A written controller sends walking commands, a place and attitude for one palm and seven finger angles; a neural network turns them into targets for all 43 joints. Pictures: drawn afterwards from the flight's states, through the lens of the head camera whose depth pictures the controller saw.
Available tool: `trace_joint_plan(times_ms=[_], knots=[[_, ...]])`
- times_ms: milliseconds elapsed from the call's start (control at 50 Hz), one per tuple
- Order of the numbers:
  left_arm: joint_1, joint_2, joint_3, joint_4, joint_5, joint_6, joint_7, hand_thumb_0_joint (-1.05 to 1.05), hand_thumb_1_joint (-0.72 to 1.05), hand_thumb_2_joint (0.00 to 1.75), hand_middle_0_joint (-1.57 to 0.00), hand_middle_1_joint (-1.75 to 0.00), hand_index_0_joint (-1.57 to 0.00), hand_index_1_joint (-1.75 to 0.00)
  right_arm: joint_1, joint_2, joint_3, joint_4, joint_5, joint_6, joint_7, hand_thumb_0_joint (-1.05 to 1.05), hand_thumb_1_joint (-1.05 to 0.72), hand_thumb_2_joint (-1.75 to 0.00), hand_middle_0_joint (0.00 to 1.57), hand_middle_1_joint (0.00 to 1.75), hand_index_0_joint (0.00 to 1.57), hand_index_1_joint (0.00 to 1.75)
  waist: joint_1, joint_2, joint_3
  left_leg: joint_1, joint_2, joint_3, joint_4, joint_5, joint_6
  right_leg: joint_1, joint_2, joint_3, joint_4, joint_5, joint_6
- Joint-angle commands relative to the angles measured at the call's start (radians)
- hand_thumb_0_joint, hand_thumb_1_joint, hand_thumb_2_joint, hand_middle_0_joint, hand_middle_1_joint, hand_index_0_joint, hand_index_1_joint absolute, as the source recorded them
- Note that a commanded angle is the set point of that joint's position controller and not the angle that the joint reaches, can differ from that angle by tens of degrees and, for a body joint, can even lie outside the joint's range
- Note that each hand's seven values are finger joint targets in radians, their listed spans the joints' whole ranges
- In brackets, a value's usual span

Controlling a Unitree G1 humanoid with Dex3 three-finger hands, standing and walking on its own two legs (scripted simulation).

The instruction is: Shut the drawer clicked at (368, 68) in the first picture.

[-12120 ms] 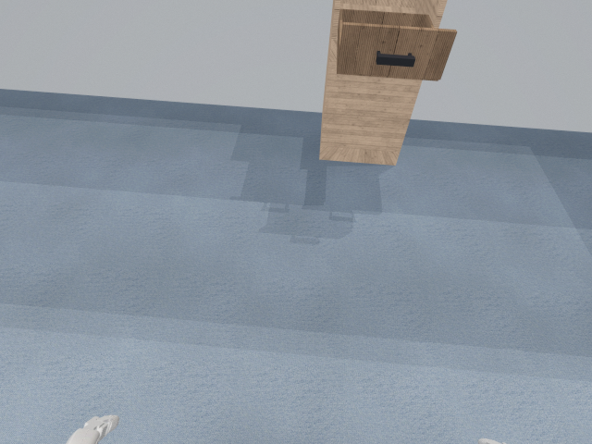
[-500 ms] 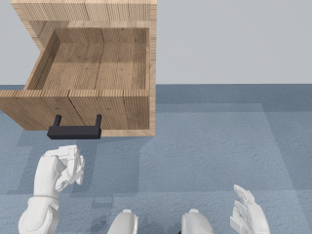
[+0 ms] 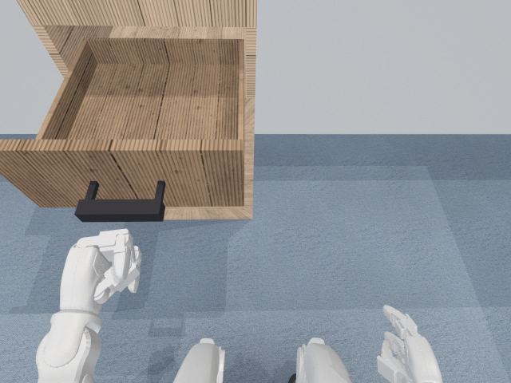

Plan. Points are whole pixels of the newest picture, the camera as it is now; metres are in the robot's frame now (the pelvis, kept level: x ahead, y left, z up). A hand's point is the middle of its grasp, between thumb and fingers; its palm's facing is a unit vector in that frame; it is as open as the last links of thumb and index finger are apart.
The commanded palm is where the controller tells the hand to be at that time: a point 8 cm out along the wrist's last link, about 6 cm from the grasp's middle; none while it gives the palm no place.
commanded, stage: push the drawer shut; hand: left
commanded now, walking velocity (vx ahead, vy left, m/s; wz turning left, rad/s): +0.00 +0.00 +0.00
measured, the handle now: (124, 198) +0.38 +0.22 +0.05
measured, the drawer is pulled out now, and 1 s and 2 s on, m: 0.29 0.21 0.09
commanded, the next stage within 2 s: none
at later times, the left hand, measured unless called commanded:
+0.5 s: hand (133, 242) +0.31 +0.20 +0.04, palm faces +0.04 -1.00 -0.06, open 3.1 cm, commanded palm +0.30 +0.25 +0.05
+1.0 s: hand (142, 197) +0.38 +0.20 +0.04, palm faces +0.05 -1.00 -0.05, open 3.2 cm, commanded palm +0.37 +0.25 +0.05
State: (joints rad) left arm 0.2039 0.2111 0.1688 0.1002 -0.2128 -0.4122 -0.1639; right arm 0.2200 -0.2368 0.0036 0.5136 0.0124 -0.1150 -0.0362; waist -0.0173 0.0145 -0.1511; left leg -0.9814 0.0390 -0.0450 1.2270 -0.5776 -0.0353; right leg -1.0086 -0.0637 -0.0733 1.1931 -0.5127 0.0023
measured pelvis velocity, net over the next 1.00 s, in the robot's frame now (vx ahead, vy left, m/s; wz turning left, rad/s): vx -0.01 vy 0.01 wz -0.02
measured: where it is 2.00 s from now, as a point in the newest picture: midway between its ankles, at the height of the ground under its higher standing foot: outside the picture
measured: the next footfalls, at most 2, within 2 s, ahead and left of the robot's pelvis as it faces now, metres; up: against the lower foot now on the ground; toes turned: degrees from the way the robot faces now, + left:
none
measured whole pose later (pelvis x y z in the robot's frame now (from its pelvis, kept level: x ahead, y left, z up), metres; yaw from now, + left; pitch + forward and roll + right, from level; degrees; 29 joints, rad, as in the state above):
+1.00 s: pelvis -0.01 +0.01 +0.00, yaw -1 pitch +20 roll -1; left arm -0.33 0.30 0.29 0.59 -0.18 -0.41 -0.19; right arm 0.25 -0.24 0.02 0.60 0.01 -0.07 -0.05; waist -0.06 0.01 -0.13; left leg -1.01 0.04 -0.03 1.20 -0.54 -0.03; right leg -1.04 -0.06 -0.06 1.15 -0.47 0.01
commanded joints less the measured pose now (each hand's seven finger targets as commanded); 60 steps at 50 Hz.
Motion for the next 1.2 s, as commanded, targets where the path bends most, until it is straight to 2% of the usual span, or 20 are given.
trace_joint_plan(times_ms=[0,80,120,240,300,320,380,420,460,540,640,680,720,740,800,920,1040,1080,1120,1180], knots=[[-0.057,0.134,0.077,-0.221,-0.024,-0.081,-0.012,0.00,0.90,0.90,-1.40,-1.60,-1.40,-1.60,-0.014,-0.128,-0.060,-0.141,0.000,-0.052,-0.014,0.00,-0.90,-0.90,0.20,0.30,0.20,0.30,0.006,0.026,-0.297,0.121,-0.050,0.034,-0.176,0.281,0.049,0.279,0.049,0.029,-0.167,0.220,-0.019],[-0.149,0.129,0.069,-0.179,-0.020,-0.062,-0.011,0.00,0.90,0.90,-1.40,-1.60,-1.40,-1.60,-0.014,-0.133,-0.058,-0.126,0.000,-0.047,-0.016,0.00,-0.90,-0.90,0.20,0.30,0.20,0.30,-0.022,0.014,-0.271,0.105,-0.049,0.033,-0.164,0.265,0.051,0.243,0.050,0.028,-0.165,0.206,-0.014],[-0.201,0.137,0.076,-0.160,-0.020,-0.055,-0.012,0.00,0.90,0.90,-1.40,-1.60,-1.40,-1.60,-0.013,-0.136,-0.057,-0.120,0.000,-0.047,-0.017,0.00,-0.90,-0.90,0.20,0.30,0.20,0.30,-0.021,0.028,-0.264,0.098,-0.049,0.031,-0.166,0.251,0.049,0.237,0.049,0.029,-0.165,0.191,-0.016],[-0.239,0.151,0.091,-0.155,-0.027,-0.047,-0.020,0.00,0.90,0.90,-1.40,-1.60,-1.40,-1.60,-0.002,-0.138,-0.059,-0.115,-0.001,-0.049,-0.019,0.00,-0.90,-0.90,0.20,0.30,0.20,0.30,-0.007,0.037,-0.345,0.147,-0.046,0.032,-0.171,0.332,0.047,0.281,0.048,0.025,-0.155,0.278,-0.018],[-0.279,0.142,0.075,-0.145,-0.018,-0.043,-0.018,0.00,0.90,0.90,-1.40,-1.60,-1.40,-1.60,-0.001,-0.137,-0.058,-0.108,-0.001,-0.045,-0.017,0.00,-0.90,-0.90,0.20,0.30,0.20,0.30,-0.014,0.052,-0.348,0.161,-0.044,0.028,-0.175,0.348,0.045,0.266,0.048,0.021,-0.147,0.289,-0.019],[-0.297,0.135,0.069,-0.141,-0.020,-0.041,-0.016,0.00,0.90,0.90,-1.40,-1.60,-1.40,-1.60,0.003,-0.137,-0.058,-0.106,-0.001,-0.044,-0.017,0.00,-0.90,-0.90,0.20,0.30,0.20,0.30,-0.020,0.031,-0.345,0.159,-0.043,0.027,-0.173,0.348,0.046,0.266,0.049,0.020,-0.149,0.292,-0.017],[-0.373,0.165,0.101,-0.079,-0.016,-0.041,-0.007,0.00,0.90,0.90,-1.40,-1.60,-1.40,-1.60,0.006,-0.144,-0.056,-0.088,-0.001,-0.039,-0.023,0.00,-0.90,-0.90,0.20,0.30,0.20,0.30,-0.034,-0.004,-0.310,0.125,-0.041,0.023,-0.172,0.291,0.047,0.242,0.052,0.022,-0.160,0.230,-0.014],[-0.452,0.162,0.091,-0.056,-0.014,-0.049,-0.007,0.00,0.90,0.90,-1.40,-1.60,-1.40,-1.60,0.000,-0.144,-0.053,-0.078,0.000,-0.039,-0.026,0.00,-0.90,-0.90,0.20,0.30,0.20,0.30,-0.046,0.006,-0.294,0.113,-0.044,0.027,-0.170,0.244,0.049,0.222,0.050,0.029,-0.171,0.182,-0.012],[-0.489,0.194,0.120,-0.026,-0.015,-0.053,-0.007,0.00,0.90,0.90,-1.40,-1.60,-1.40,-1.60,0.002,-0.148,-0.051,-0.072,0.000,-0.037,-0.031,0.00,-0.90,-0.90,0.20,0.30,0.20,0.30,-0.043,0.006,-0.297,0.103,-0.043,0.023,-0.172,0.232,0.050,0.223,0.053,0.030,-0.171,0.159,-0.015],[-0.576,0.176,0.093,-0.010,-0.012,-0.055,-0.019,0.00,0.90,0.90,-1.40,-1.60,-1.40,-1.60,0.005,-0.147,-0.050,-0.058,0.003,-0.038,-0.034,0.00,-0.90,-0.90,0.20,0.30,0.20,0.30,-0.043,0.068,-0.347,0.157,-0.044,0.023,-0.181,0.259,0.046,0.214,0.049,0.029,-0.167,0.186,-0.020],[-0.662,0.187,0.094,0.046,-0.009,-0.037,-0.017,0.00,0.90,0.90,-1.40,-1.60,-1.40,-1.60,0.020,-0.150,-0.049,-0.044,0.003,-0.033,-0.035,0.00,-0.90,-0.90,0.20,0.30,0.20,0.30,-0.045,0.068,-0.373,0.176,-0.040,0.016,-0.194,0.270,0.041,0.221,0.050,0.024,-0.169,0.194,-0.019],[-0.665,0.196,0.108,0.092,-0.008,-0.032,-0.014,0.00,0.90,0.90,-1.40,-1.60,-1.40,-1.60,0.027,-0.152,-0.048,-0.043,0.004,-0.028,-0.034,0.00,-0.90,-0.90,0.20,0.30,0.20,0.30,-0.049,0.036,-0.367,0.160,-0.039,0.020,-0.194,0.255,0.045,0.229,0.053,0.027,-0.180,0.182,-0.016],[-0.707,0.214,0.123,0.119,-0.005,-0.035,-0.008,0.00,0.90,0.90,-1.40,-1.60,-1.40,-1.60,0.029,-0.151,-0.047,-0.037,0.002,-0.022,-0.033,0.00,-0.90,-0.90,0.20,0.30,0.20,0.30,-0.049,0.039,-0.368,0.150,-0.041,0.023,-0.196,0.237,0.045,0.237,0.052,0.034,-0.187,0.168,-0.015],[-0.729,0.227,0.132,0.154,-0.001,-0.036,-0.005,0.00,0.90,0.90,-1.40,-1.60,-1.40,-1.60,0.032,-0.154,-0.046,-0.034,0.004,-0.019,-0.034,0.00,-0.90,-0.90,0.20,0.30,0.20,0.30,-0.056,0.010,-0.343,0.135,-0.039,0.022,-0.201,0.218,0.044,0.231,0.053,0.031,-0.192,0.151,-0.014],[-0.797,0.244,0.139,0.207,0.010,-0.046,-0.006,0.00,0.90,0.90,-1.40,-1.60,-1.40,-1.60,0.042,-0.155,-0.042,-0.028,0.003,-0.010,-0.032,0.00,-0.90,-0.90,0.20,0.30,0.20,0.30,-0.058,0.039,-0.336,0.134,-0.040,0.025,-0.201,0.217,0.045,0.221,0.055,0.036,-0.189,0.153,-0.017],[-0.836,0.277,0.175,0.273,0.010,-0.066,-0.016,0.00,0.90,0.90,-1.40,-1.60,-1.40,-1.60,0.068,-0.158,-0.047,-0.021,-0.002,0.009,-0.025,0.00,-0.90,-0.90,0.20,0.30,0.20,0.30,-0.049,0.044,-0.381,0.144,-0.039,0.033,-0.202,0.272,0.044,0.268,0.056,0.043,-0.187,0.220,-0.017],[-0.947,0.288,0.174,0.363,0.023,-0.080,-0.021,0.00,0.90,0.90,-1.40,-1.60,-1.40,-1.60,0.093,-0.162,-0.047,-0.003,-0.002,0.027,-0.021,0.00,-0.90,-0.90,0.20,0.30,0.20,0.30,-0.070,0.047,-0.363,0.141,-0.034,0.030,-0.202,0.272,0.043,0.237,0.059,0.040,-0.185,0.220,-0.018],[-0.970,0.307,0.188,0.376,0.029,-0.086,-0.021,0.00,0.90,0.90,-1.40,-1.60,-1.40,-1.60,0.106,-0.164,-0.048,0.003,-0.007,0.032,-0.019,0.00,-0.90,-0.90,0.20,0.30,0.20,0.30,-0.066,0.070,-0.394,0.158,-0.034,0.028,-0.198,0.295,0.042,0.237,0.061,0.040,-0.177,0.239,-0.020],[-1.009,0.308,0.184,0.414,0.031,-0.090,-0.022,0.00,0.90,0.90,-1.40,-1.60,-1.40,-1.60,0.114,-0.166,-0.049,0.015,-0.007,0.037,-0.017,0.00,-0.90,-0.90,0.20,0.30,0.20,0.30,-0.080,0.052,-0.380,0.153,-0.032,0.027,-0.195,0.290,0.043,0.226,0.061,0.039,-0.181,0.238,-0.017],[-1.030,0.332,0.203,0.416,0.035,-0.103,-0.027,0.00,0.90,0.90,-1.40,-1.60,-1.40,-1.60,0.130,-0.168,-0.052,0.016,-0.010,0.043,-0.016,0.00,-0.90,-0.90,0.20,0.30,0.20,0.30,-0.075,0.057,-0.434,0.176,-0.032,0.029,-0.190,0.333,0.045,0.250,0.063,0.042,-0.174,0.283,-0.017]])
